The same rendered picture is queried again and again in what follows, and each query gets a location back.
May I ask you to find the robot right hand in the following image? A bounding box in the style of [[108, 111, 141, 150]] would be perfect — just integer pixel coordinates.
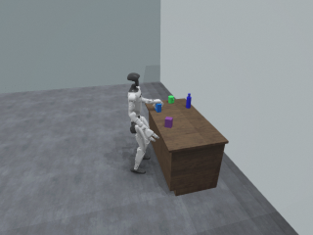
[[145, 129, 159, 142]]

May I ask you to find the table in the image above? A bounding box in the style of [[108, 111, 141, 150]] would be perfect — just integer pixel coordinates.
[[145, 98, 229, 196]]

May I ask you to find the robot head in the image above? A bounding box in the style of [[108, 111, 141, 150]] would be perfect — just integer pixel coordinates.
[[127, 72, 140, 93]]

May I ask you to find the robot right upper arm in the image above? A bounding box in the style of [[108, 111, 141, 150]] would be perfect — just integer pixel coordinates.
[[128, 93, 137, 117]]

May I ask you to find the sponge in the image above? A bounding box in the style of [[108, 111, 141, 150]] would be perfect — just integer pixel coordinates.
[[155, 103, 162, 113]]

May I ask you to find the robot right thigh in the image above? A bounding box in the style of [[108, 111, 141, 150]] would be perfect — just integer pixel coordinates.
[[130, 122, 146, 153]]

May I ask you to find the robot left hand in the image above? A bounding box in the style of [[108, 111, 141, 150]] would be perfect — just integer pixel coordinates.
[[153, 99, 163, 108]]

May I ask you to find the robot right forearm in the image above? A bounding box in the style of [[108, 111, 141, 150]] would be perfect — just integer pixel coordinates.
[[129, 114, 148, 132]]

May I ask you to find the robot left forearm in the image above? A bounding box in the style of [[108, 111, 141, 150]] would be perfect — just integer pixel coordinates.
[[142, 98, 155, 105]]

